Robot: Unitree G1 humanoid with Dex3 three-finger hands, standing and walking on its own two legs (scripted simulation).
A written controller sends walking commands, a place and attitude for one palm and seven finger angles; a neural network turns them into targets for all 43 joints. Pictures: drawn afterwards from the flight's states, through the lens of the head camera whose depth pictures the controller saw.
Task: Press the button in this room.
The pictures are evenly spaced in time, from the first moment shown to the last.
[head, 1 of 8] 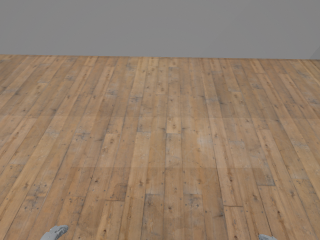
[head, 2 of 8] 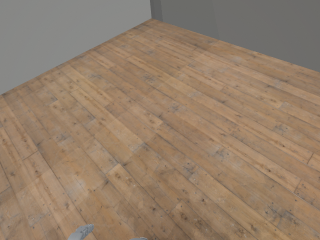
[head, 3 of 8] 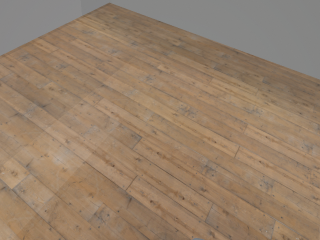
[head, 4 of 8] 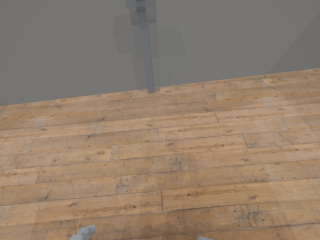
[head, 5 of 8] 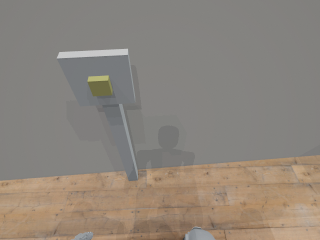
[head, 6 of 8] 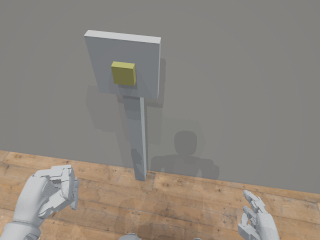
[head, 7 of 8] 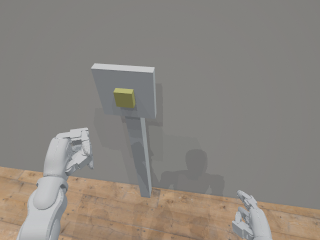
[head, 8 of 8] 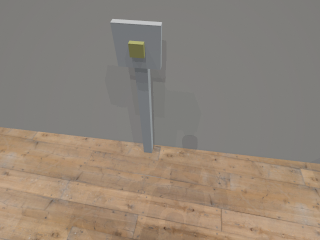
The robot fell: no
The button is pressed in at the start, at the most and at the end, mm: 0 13 0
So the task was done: yes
